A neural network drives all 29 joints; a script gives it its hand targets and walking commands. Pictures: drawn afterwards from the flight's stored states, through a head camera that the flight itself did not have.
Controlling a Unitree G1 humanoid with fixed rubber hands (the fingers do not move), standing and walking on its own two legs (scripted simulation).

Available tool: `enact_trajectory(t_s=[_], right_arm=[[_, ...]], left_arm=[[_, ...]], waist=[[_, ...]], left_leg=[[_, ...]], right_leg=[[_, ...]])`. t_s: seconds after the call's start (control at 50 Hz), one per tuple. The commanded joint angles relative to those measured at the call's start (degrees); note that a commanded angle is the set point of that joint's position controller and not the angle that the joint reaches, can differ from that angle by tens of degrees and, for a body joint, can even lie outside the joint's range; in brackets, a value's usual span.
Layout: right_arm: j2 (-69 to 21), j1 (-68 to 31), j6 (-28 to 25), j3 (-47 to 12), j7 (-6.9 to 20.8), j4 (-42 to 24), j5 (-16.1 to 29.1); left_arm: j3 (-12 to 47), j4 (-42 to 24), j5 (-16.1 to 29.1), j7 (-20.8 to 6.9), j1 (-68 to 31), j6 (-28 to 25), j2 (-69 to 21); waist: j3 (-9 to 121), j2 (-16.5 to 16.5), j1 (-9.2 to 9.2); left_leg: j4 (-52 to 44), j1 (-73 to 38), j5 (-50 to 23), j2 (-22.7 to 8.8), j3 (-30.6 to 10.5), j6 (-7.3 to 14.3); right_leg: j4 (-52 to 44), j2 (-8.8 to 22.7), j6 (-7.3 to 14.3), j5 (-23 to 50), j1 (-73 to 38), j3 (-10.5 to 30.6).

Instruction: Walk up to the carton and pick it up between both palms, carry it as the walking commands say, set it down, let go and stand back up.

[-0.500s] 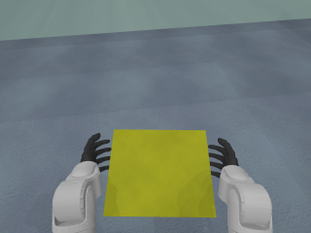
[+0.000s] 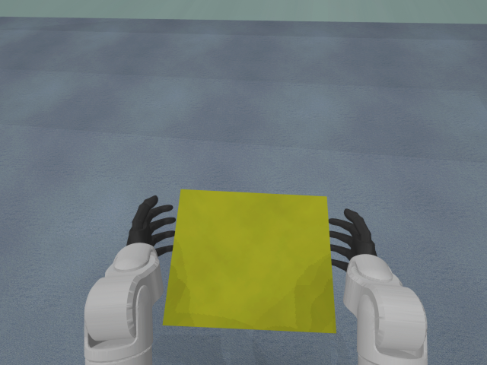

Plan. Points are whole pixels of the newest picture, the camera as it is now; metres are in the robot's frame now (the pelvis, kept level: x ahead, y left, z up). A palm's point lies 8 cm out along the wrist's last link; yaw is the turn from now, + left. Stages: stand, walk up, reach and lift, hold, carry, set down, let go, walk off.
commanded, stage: carry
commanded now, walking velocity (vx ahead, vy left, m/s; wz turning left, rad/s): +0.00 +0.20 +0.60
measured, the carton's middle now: (249, 263) +0.31 +0.01 +0.00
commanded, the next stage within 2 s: none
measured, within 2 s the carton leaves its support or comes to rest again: neither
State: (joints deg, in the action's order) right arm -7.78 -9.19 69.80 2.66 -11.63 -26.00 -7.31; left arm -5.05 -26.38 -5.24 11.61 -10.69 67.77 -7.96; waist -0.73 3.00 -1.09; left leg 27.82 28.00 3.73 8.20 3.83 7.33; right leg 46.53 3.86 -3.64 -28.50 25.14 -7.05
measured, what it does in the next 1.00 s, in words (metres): steps to the left, turning left: right foot, then left foot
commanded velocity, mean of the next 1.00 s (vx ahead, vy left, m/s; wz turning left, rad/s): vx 0.00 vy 0.20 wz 0.60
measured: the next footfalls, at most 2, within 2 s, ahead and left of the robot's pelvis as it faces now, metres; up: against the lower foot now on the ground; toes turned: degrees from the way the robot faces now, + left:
right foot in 0.02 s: +0.04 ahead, -0.09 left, +0.00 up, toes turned -8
left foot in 0.40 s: +0.01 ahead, +0.31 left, +0.00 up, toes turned +24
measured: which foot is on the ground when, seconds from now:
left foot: down 0.00-0.02, up 0.04-0.38, down 0.40-0.76, up 0.78-1.00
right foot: up 0.00-0.00, down 0.02-0.38, up 0.40-0.74, down 0.76-1.00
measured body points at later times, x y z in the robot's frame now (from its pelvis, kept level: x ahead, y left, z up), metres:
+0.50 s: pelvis -0.07 +0.17 +0.00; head -0.04 +0.21 +0.44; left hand +0.15 +0.42 +0.05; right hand +0.25 +0.13 +0.07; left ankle -0.03 +0.30 -0.72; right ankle -0.05 +0.00 -0.65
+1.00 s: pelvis -0.17 +0.30 +0.02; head -0.13 +0.30 +0.47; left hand -0.01 +0.58 +0.12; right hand +0.16 +0.32 +0.10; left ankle -0.24 +0.49 -0.66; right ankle -0.08 +0.14 -0.72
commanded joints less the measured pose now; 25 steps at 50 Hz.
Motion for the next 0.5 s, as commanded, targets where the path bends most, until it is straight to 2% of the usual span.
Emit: enact_trajectory(t_s=[0.0, 0.02, 0.04, 0.06, 0.08, 0.1, 0.12, 0.16, 0.18, 0.2, 0.24, 0.28, 0.3, 0.32, 0.34, 0.36, 0.38, 0.4, 0.42, 0.46, 0.48], right_arm=[[-53.77, -23.04, -0.13, -37.89, 14.70, -9.40, 23.20], [-53.28, -26.68, 0.15, -38.31, 14.71, -9.82, 22.86], [-54.12, -31.99, 0.30, -39.62, 14.99, -12.48, 24.49], [-53.53, -33.82, 0.32, -38.86, 15.02, -12.71, 25.65], [-55.66, -31.52, 0.05, -39.13, 15.17, -11.25, 26.05], [-56.09, -27.47, 0.28, -38.60, 15.13, -8.63, 25.53], [-55.89, -24.54, 0.39, -37.67, 14.82, -7.24, 24.50], [-54.87, -22.99, 1.24, -36.59, 14.44, -4.98, 23.91], [-54.00, -22.67, 1.48, -36.59, 14.15, -4.82, 23.87], [-53.72, -23.00, 1.73, -36.68, 14.03, -4.48, 23.89], [-52.87, -25.05, 2.18, -36.75, 13.91, -4.68, 23.82], [-53.09, -27.74, 2.64, -36.33, 14.06, -4.45, 24.18], [-53.50, -27.90, 2.59, -35.84, 14.30, -3.95, 24.26], [-53.99, -27.56, 2.67, -35.35, 14.59, -3.14, 24.49], [-54.43, -26.96, 2.68, -34.68, 14.91, -1.96, 24.74], [-53.68, -26.12, 2.43, -33.65, 15.18, -0.98, 24.27], [-53.94, -24.89, 1.98, -32.13, 15.07, 0.85, 23.41], [-54.47, -25.04, 1.47, -30.73, 15.30, 0.66, 23.19], [-56.30, -25.64, 0.38, -30.17, 15.58, -0.93, 23.16], [-58.41, -24.12, -1.52, -28.89, 16.23, -2.29, 22.88], [-59.41, -25.03, -2.36, -29.13, 16.53, -4.24, 23.34]], left_arm=[[35.45, -0.97, 21.67, -16.39, -13.27, 1.52, -55.81], [35.02, 0.05, 21.13, -16.68, -13.11, 1.66, -56.43], [34.67, -0.68, 20.96, -16.69, -15.33, 1.17, -56.53], [34.16, -0.71, 21.06, -16.36, -15.85, 1.64, -56.53], [34.92, -3.78, 22.17, -16.53, -19.34, 1.74, -57.64], [35.27, -4.83, 22.27, -16.48, -20.59, 2.13, -56.75], [35.71, -6.17, 22.63, -16.26, -21.24, 2.36, -55.49], [34.87, -5.57, 21.99, -15.63, -19.30, 2.99, -53.00], [33.97, -3.77, 21.12, -15.50, -16.96, 3.48, -52.10], [33.33, -2.77, 20.39, -15.19, -15.55, 3.86, -51.53], [32.29, 0.41, 19.05, -15.14, -12.71, 4.58, -50.88], [32.14, 1.92, 18.99, -15.20, -13.48, 4.76, -51.59], [32.84, 1.55, 19.24, -15.24, -14.93, 4.62, -52.06], [33.16, 1.19, 19.13, -15.18, -15.81, 4.55, -52.19], [33.42, 1.15, 18.91, -15.05, -16.52, 4.45, -52.61], [33.54, 1.03, 18.61, -15.05, -16.61, 4.48, -52.81], [35.30, 0.47, 19.43, -14.97, -19.45, 4.26, -53.74], [37.02, 0.91, 20.41, -14.87, -20.15, 4.03, -56.04], [39.54, -1.75, 22.47, -15.35, -23.59, 3.38, -59.27], [43.47, -5.75, 25.46, -15.83, -27.58, 2.04, -62.69], [44.50, -7.43, 26.35, -15.87, -28.45, 1.35, -64.21]], waist=[[24.49, -21.11, -0.76], [17.19, -28.13, -0.50], [13.64, -21.51, 0.81], [11.86, -10.26, 0.95], [12.89, -4.87, 1.73], [13.08, -4.14, 2.11], [14.08, -5.47, 1.85], [14.72, -12.90, 1.18], [14.95, -15.32, 1.24], [14.29, -17.85, 0.91], [14.83, -22.46, 0.44], [15.75, -25.17, 0.33], [17.78, -23.88, 0.95], [19.30, -19.65, 1.86], [22.13, -10.61, 2.75], [21.55, 9.18, 2.33], [19.51, 16.12, 1.90], [21.84, 16.04, 2.06], [22.99, 16.57, 1.97], [26.53, 15.45, 1.89], [28.49, 13.27, 1.90]], left_leg=[[12.65, 7.07, 12.49, -4.15, -3.26, -16.83], [36.41, 14.54, 24.02, -6.53, -5.84, -14.42], [46.64, 16.60, 23.30, -12.00, -11.36, -11.23], [47.42, 14.19, 18.14, -12.81, -10.26, -10.91], [44.20, 16.12, 15.37, -12.45, -8.95, -10.51], [41.20, 17.35, 14.92, -12.38, -6.94, -10.77], [38.65, 16.23, 14.51, -11.28, -3.23, -11.30], [30.75, 9.19, 13.87, -10.77, 1.76, -11.56], [26.15, 5.92, 14.22, -10.40, 3.82, -11.22], [22.80, 4.72, 15.34, -10.08, 6.39, -11.07], [17.62, 2.24, 15.93, -9.51, 8.74, -10.50], [12.57, 0.49, 14.45, -9.60, 9.11, -9.37], [7.70, -2.09, 12.50, -9.45, 8.94, -8.62], [0.32, -6.27, 7.32, -8.49, 8.67, -7.98], [-5.04, -15.74, 3.90, -9.91, 3.69, -6.95], [-4.17, -23.32, -13.83, -22.68, -14.41, -2.85], [-0.64, -25.28, -31.92, -26.01, -19.94, -0.12], [1.21, -27.27, -37.74, -26.47, -16.99, 2.30], [1.33, -27.10, -35.83, -25.41, -16.77, 2.92], [1.93, -26.17, -25.39, -21.19, -10.49, 1.38], [2.01, -26.79, -20.04, -19.87, -9.21, 0.72]], right_leg=[[-34.42, 20.99, 9.20, 3.09, -36.68, 17.24], [-35.27, 36.60, 15.64, 14.78, -25.45, 27.92], [-32.80, 34.15, 14.82, 23.79, -17.69, 22.16], [-32.05, 28.62, 11.01, 19.58, -15.58, 14.15], [-27.50, 24.66, 7.80, 25.28, -19.93, 8.24], [-24.08, 22.26, 6.25, 31.50, -22.28, 3.89], [-22.62, 20.90, 5.91, 38.08, -23.16, 1.29], [-21.06, 18.56, 4.68, 42.44, -19.67, -2.80], [-20.25, 17.40, 3.89, 43.53, -18.17, -4.67], [-20.45, 17.70, 3.63, 43.07, -17.42, -5.20], [-19.69, 19.47, 2.57, 38.76, -18.10, -5.55], [-17.65, 20.98, 1.22, 35.71, -18.71, -5.73], [-15.30, 20.96, 0.21, 33.96, -19.03, -6.36], [-11.17, 19.67, -1.31, 31.30, -18.16, -7.07], [-1.30, 16.69, -3.25, 24.96, -12.00, -7.83], [12.98, 9.61, -4.93, -5.71, 5.82, -8.35], [23.39, 6.83, -5.20, -16.31, 14.57, -2.91], [27.65, 6.46, -4.31, -16.69, 16.03, 0.55], [29.57, 6.03, -3.88, -13.69, 17.97, 3.20], [28.94, 6.23, -3.01, -4.16, 16.36, 4.33], [27.08, 6.09, -3.05, -1.03, 14.86, 4.30]])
